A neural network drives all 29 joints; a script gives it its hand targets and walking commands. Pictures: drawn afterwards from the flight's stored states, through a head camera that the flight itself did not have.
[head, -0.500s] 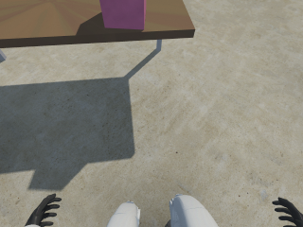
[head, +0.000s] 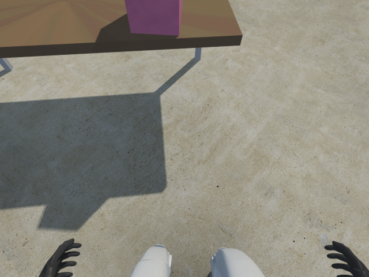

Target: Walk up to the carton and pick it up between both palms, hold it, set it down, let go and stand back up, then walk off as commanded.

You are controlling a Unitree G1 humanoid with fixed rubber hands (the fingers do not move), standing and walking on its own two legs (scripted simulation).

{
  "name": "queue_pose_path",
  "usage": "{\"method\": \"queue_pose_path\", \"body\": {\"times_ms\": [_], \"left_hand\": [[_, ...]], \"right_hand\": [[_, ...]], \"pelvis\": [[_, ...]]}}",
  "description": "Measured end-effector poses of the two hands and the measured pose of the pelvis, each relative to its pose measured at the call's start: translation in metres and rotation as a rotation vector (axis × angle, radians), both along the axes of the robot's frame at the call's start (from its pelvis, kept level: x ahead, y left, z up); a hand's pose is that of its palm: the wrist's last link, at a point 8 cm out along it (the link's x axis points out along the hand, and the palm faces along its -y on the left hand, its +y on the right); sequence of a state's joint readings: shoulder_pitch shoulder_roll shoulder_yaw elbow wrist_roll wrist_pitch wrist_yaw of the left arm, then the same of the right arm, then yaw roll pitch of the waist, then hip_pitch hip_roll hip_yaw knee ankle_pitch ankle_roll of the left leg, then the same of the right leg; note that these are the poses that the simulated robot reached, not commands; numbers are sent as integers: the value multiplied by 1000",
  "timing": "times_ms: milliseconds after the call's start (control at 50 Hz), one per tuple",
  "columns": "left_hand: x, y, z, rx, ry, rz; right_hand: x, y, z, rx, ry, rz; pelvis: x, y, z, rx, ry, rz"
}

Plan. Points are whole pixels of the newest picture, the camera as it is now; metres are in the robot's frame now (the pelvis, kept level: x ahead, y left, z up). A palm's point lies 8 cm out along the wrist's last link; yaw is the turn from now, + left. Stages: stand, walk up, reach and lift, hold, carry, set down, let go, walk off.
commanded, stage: walk off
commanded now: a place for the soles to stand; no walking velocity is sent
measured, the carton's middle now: out of the picture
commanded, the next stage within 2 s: stand in 1.44 s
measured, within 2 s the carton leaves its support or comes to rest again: neither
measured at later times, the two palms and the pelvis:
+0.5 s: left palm out of the picture +0.12 +0.32 -0.09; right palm out of the picture +0.11 -0.34 -0.05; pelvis +0.00 +0.00 +0.00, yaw +1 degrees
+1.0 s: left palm out of the picture +0.11 +0.31 -0.10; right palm out of the picture +0.09 -0.35 -0.05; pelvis -0.01 -0.01 +0.00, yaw +2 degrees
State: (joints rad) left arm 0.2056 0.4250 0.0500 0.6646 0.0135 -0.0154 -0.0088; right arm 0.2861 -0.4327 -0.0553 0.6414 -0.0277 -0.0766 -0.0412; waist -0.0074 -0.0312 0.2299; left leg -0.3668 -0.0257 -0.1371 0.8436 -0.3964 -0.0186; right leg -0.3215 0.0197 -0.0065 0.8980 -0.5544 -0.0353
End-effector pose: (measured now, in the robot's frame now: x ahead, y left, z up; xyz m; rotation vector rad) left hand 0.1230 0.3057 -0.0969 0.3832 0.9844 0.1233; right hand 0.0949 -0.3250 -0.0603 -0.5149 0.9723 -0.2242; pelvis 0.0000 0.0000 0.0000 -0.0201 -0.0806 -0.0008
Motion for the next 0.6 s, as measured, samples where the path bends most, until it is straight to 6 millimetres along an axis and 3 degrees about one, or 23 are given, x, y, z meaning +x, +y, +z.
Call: {"method": "queue_pose_path", "body": {"times_ms": [160, 360, 600], "left_hand": [[-3, 8, 7, 43, 15, 2], [2, 20, -2, 5, 19, 15], [-4, 2, 9, 46, 1, 18]], "right_hand": [[5, -15, 3, -15, -3, 8], [13, 6, 14, -31, -10, 20], [8, -27, 8, -30, -15, 28]], "pelvis": [[2, -6, 1, 10, -8, 4], [6, 10, 3, -10, 4, 17], [-1, -15, 1, 21, -18, 20]]}}
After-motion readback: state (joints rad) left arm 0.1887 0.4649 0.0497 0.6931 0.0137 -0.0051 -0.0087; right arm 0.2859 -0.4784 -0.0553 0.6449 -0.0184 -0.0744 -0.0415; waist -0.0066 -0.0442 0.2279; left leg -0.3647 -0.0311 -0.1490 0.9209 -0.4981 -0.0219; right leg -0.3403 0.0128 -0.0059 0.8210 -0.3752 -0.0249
